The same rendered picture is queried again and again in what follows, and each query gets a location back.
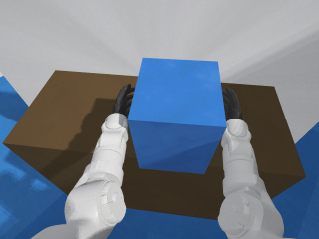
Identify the robot right hand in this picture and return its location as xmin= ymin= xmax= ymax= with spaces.
xmin=222 ymin=87 xmax=243 ymax=121

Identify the carton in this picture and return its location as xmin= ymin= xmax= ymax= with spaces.
xmin=127 ymin=58 xmax=227 ymax=174

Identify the robot left hand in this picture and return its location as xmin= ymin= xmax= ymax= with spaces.
xmin=111 ymin=84 xmax=135 ymax=117

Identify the right robot forearm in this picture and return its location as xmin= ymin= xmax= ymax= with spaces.
xmin=221 ymin=119 xmax=276 ymax=208

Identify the pedestal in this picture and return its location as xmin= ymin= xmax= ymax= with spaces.
xmin=3 ymin=70 xmax=306 ymax=220

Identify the right robot upper arm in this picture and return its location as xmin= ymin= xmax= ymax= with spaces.
xmin=217 ymin=192 xmax=296 ymax=239

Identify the left robot upper arm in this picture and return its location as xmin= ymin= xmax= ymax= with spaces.
xmin=31 ymin=180 xmax=126 ymax=239

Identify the left robot forearm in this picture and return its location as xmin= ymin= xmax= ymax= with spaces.
xmin=64 ymin=113 xmax=129 ymax=220

